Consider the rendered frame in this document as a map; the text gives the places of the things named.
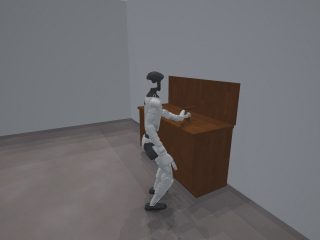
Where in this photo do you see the right robot forearm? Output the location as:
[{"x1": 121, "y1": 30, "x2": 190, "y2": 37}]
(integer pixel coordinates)
[{"x1": 146, "y1": 125, "x2": 167, "y2": 156}]

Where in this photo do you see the robot left upper arm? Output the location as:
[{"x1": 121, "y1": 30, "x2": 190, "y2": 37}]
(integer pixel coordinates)
[{"x1": 161, "y1": 109, "x2": 169, "y2": 117}]

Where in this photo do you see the robot head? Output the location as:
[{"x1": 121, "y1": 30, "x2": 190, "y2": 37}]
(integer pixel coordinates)
[{"x1": 146, "y1": 71, "x2": 164, "y2": 98}]

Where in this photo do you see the robot left shin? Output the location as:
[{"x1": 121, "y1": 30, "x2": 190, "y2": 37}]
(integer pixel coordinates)
[{"x1": 154, "y1": 167, "x2": 164, "y2": 190}]

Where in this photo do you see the left robot forearm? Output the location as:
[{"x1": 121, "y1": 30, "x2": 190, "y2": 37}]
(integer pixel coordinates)
[{"x1": 165, "y1": 112, "x2": 184, "y2": 122}]

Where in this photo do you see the left robot hand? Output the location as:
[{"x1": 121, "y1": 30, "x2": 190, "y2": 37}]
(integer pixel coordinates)
[{"x1": 180, "y1": 110, "x2": 189, "y2": 119}]

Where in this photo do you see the counter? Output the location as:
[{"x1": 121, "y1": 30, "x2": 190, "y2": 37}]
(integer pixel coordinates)
[{"x1": 137, "y1": 76, "x2": 241, "y2": 198}]

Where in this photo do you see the right robot hand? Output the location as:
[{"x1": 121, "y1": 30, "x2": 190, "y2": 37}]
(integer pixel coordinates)
[{"x1": 161, "y1": 153, "x2": 177, "y2": 175}]

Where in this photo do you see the robot right upper arm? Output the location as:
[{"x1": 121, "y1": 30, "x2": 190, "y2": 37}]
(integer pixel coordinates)
[{"x1": 145, "y1": 98, "x2": 160, "y2": 131}]

